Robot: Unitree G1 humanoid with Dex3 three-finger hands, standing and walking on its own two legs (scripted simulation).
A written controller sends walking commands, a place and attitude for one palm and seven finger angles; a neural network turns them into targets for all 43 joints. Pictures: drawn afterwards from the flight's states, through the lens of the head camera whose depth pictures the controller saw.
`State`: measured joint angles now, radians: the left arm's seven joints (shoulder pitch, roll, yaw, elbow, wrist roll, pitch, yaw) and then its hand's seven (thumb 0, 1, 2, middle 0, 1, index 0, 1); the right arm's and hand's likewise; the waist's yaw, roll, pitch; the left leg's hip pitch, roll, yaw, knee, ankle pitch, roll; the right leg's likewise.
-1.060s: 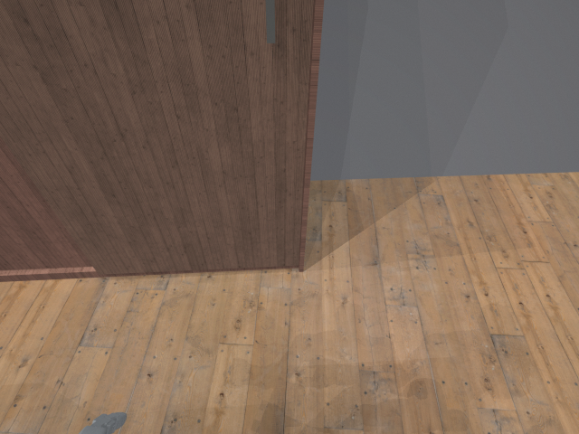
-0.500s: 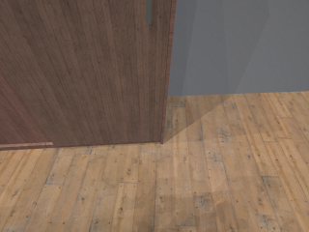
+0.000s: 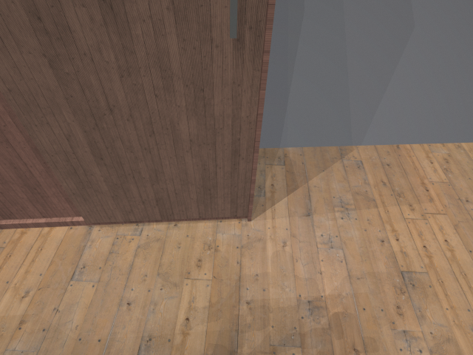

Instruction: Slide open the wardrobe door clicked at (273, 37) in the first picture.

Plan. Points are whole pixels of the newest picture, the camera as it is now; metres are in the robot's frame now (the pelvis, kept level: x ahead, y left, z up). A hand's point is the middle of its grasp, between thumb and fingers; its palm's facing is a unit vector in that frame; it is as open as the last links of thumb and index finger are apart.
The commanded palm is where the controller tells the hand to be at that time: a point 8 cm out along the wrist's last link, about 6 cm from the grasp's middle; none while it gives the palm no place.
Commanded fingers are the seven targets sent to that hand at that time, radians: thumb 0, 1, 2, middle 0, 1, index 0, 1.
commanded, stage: look at it before walking up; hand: right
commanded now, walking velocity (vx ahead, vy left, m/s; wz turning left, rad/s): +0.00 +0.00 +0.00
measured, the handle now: out of the picture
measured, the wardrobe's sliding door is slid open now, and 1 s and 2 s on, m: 0.00 0.00 0.00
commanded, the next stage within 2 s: turn to face it in 0.38 s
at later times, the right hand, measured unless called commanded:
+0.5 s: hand out of the picture +0.08 -0.25 -0.15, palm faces -0.03 +0.94 -0.34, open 7.4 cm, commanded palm none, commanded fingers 0.00 -0.90 -0.90 0.20 0.30 0.20 0.30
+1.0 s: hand out of the picture +0.08 -0.18 -0.17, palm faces -0.12 +0.97 -0.22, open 7.4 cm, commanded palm none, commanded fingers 0.00 -0.90 -0.90 0.20 0.30 0.20 0.30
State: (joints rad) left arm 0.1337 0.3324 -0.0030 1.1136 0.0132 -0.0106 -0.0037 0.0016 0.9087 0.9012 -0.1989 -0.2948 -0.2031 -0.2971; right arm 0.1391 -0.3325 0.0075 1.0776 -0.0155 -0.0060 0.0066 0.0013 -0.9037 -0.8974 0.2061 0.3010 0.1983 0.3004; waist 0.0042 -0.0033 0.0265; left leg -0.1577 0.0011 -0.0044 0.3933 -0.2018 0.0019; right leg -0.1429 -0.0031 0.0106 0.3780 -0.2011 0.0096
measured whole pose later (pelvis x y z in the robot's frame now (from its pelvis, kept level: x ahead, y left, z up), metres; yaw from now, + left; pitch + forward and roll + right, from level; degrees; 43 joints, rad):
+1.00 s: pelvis +0.04 +0.02 -0.01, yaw +7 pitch -1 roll -1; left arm 0.27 0.23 0.03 1.09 0.03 -0.01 0.01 0.00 0.91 0.90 -0.20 -0.29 -0.20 -0.30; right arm 0.29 -0.23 -0.04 1.04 -0.03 0.04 0.05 0.00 -0.91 -0.90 0.20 0.30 0.19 0.30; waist 0.01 -0.01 0.01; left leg -0.30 0.00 0.03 0.69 -0.42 0.01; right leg -0.12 -0.08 -0.10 0.48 -0.33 0.04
